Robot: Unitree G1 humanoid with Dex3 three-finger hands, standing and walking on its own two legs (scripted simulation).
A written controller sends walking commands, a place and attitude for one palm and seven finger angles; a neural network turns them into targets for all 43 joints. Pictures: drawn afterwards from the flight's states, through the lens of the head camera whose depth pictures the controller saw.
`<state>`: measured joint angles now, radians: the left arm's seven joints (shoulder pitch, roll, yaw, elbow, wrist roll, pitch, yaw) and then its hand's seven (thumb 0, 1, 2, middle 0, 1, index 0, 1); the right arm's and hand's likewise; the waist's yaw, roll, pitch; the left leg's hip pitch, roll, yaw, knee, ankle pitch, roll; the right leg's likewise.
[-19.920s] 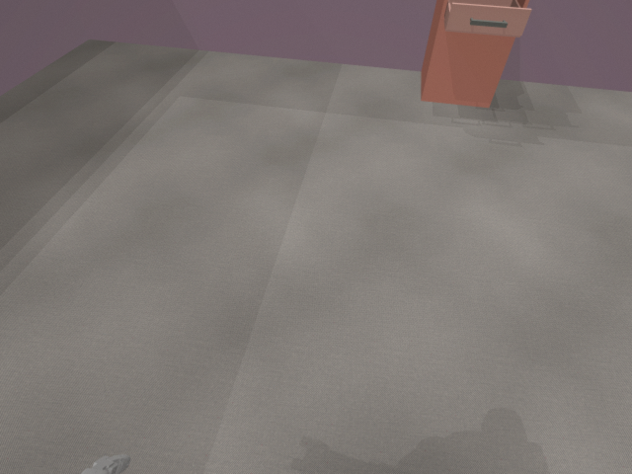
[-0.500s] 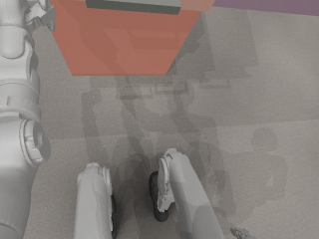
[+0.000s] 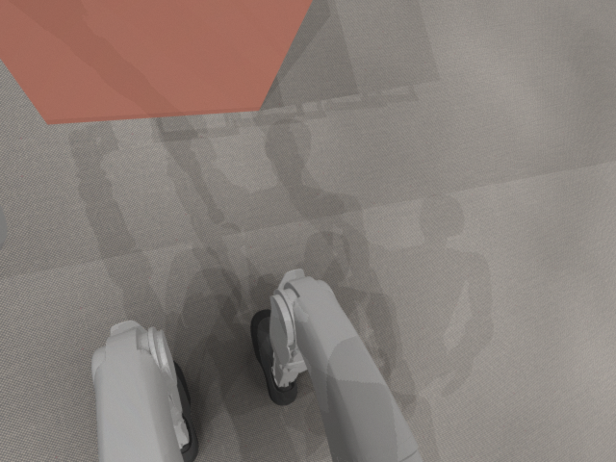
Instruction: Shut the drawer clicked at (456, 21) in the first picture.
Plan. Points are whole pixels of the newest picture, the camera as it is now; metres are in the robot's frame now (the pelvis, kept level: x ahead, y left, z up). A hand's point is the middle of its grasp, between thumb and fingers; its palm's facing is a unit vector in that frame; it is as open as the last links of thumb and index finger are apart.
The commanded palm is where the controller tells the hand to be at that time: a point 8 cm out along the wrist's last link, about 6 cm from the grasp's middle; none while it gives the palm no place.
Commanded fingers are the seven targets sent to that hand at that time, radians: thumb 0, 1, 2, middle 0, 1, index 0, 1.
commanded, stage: pull the fist back off the drawer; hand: left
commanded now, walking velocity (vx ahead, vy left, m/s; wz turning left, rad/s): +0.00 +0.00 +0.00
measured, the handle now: out of the picture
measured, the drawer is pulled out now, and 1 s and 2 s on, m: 0.00 0.00 0.00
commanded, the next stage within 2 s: draw the hand back to the body in 0.64 s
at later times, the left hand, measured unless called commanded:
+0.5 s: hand out of the picture +0.60 +0.19 +0.05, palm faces +0.04 -1.00 -0.04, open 3.3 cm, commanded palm +0.57 +0.19 +0.05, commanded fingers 0.00 0.90 0.90 -1.40 -1.60 -1.40 -1.60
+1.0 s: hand out of the picture +0.50 +0.19 +0.12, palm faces +0.02 -0.99 -0.12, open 3.3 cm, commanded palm +0.47 +0.23 +0.14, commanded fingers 0.00 0.90 0.90 -1.40 -1.60 -1.40 -1.60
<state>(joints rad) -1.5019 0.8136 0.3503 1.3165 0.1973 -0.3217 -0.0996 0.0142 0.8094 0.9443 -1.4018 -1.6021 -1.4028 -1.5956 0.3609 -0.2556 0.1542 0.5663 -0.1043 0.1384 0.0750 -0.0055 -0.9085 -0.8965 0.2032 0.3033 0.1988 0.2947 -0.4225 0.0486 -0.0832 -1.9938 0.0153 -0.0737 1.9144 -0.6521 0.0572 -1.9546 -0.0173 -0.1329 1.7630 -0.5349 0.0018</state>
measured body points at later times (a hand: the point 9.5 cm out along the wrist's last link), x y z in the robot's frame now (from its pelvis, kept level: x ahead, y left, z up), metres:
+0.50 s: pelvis +0.03 +0.00 +0.04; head +0.26 +0.06 +0.42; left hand +0.59 +0.24 +0.05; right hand +0.06 -0.26 -0.06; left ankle +0.06 +0.10 -0.45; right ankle +0.11 -0.12 -0.45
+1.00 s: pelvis +0.03 -0.01 +0.10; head +0.24 +0.01 +0.50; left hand +0.49 +0.24 +0.13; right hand +0.12 -0.24 -0.04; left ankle +0.06 +0.10 -0.45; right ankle +0.11 -0.12 -0.45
